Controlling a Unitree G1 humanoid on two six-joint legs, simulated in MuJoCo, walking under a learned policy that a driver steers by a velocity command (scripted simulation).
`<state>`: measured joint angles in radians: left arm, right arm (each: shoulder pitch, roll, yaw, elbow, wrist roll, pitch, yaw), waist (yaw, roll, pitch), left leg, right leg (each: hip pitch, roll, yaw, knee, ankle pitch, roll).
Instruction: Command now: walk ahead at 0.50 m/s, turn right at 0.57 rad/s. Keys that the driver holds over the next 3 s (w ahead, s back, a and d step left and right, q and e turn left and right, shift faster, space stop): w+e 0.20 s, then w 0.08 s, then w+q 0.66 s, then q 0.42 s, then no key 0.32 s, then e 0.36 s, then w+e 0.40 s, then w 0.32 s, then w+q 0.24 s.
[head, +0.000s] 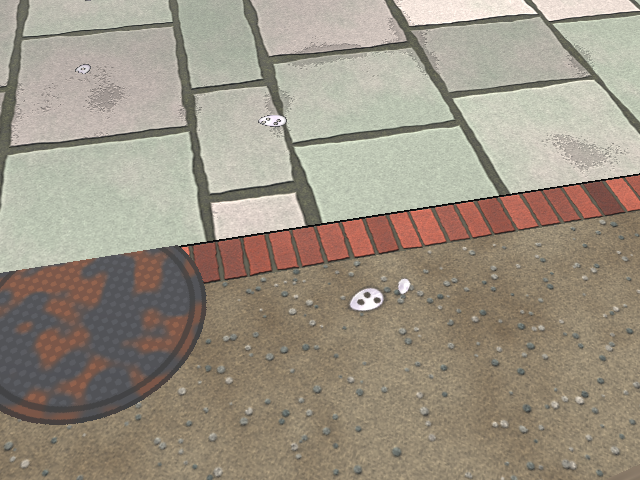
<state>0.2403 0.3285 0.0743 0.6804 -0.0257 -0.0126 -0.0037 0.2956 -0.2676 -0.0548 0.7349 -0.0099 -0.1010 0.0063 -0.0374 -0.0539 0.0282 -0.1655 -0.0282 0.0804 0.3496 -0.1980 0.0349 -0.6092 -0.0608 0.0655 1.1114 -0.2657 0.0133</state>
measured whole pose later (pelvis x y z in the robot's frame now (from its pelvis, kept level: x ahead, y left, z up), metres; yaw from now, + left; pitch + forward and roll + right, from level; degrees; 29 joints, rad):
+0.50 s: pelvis +0.27 -0.08 +0.00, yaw -9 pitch +0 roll -1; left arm 0.25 0.26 0.05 0.72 0.01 -0.07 -0.03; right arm 0.25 -0.32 -0.05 0.79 0.03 -0.06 0.01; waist 0.00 0.04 0.05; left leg -0.58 0.12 -0.05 1.13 -0.28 -0.01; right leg -0.20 0.07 -0.08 0.38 -0.18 -0.09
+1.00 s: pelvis +0.55 -0.05 -0.01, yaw +7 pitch +1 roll +0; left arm 0.20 0.30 0.05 0.74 0.00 -0.10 0.00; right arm 0.24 -0.30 -0.07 0.68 0.01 -0.05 0.03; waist -0.01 -0.01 0.06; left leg -0.33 -0.10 -0.01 0.47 -0.16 0.10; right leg -0.47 -0.06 0.05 1.18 -0.38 0.01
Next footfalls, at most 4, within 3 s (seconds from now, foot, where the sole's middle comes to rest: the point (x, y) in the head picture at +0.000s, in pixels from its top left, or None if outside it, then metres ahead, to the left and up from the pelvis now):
0.30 right None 0.31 -0.16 -0.78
0.84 left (301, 412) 0.64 0.03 -0.78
1.28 right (358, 324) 0.86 -0.12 -0.78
1.66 left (278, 378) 0.72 0.08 -0.78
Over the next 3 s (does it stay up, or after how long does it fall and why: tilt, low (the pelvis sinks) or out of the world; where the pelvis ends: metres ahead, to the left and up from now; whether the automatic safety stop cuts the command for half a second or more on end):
stays up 1.11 -0.03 -0.02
